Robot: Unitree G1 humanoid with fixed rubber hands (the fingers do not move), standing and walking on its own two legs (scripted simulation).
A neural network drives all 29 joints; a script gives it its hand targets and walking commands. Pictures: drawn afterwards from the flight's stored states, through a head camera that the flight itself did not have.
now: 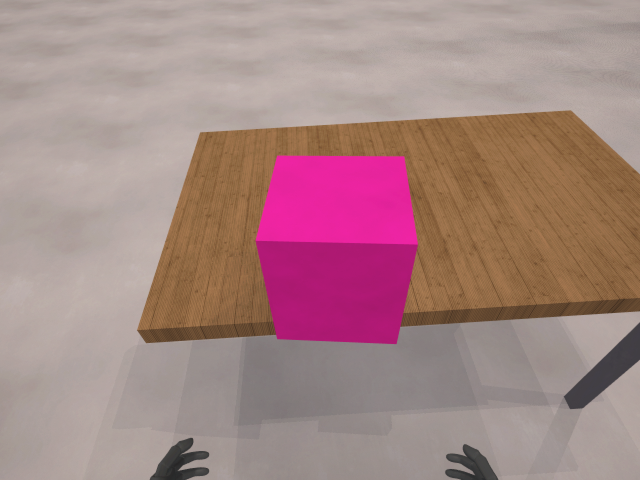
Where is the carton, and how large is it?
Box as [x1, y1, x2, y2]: [256, 156, 417, 343]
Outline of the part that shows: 277,156 256,237 257,249 277,338 396,343 417,246 403,156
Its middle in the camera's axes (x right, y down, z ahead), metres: +0.03 +0.02 +0.66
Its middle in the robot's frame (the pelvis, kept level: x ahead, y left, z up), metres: +0.50 +0.00 -0.01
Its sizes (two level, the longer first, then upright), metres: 0.210 0.200 0.250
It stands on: a table, 0.64 m high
